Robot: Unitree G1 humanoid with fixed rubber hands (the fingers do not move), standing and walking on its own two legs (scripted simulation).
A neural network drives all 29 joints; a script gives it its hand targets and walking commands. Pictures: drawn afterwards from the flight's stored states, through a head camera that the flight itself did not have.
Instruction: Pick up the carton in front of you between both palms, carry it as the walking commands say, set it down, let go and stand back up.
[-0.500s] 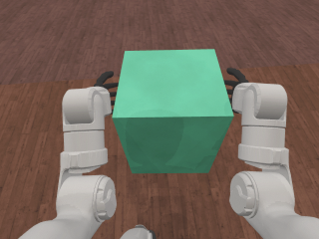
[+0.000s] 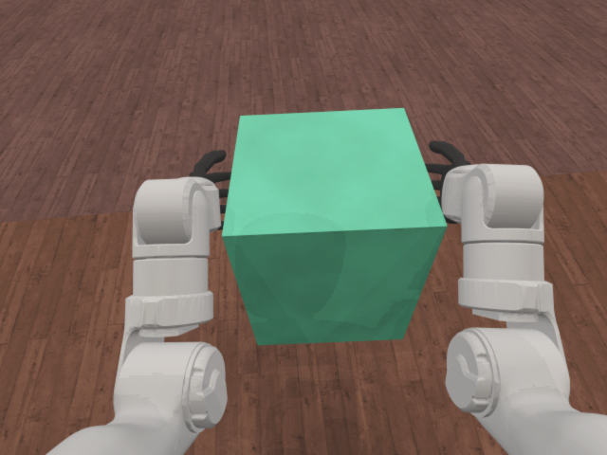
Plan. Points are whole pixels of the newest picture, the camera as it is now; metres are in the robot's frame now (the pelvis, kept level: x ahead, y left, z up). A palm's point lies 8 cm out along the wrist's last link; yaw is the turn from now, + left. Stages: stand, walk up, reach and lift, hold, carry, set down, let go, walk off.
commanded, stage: carry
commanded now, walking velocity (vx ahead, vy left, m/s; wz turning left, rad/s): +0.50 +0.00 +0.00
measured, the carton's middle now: (326, 234) +0.38 +0.01 +0.08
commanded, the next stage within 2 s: none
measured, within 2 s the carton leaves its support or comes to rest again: neither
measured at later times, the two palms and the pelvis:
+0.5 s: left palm (251, 47) +0.69 +0.14 +0.20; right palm (432, 60) +0.66 -0.15 +0.20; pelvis +0.30 +0.03 +0.05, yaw -1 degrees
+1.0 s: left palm out of the picture +0.98 +0.17 +0.25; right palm out of the picture +1.00 -0.12 +0.25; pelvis +0.62 +0.00 +0.08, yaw +1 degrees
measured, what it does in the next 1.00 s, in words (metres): climbs: left foot 0.04 m higher, then right foot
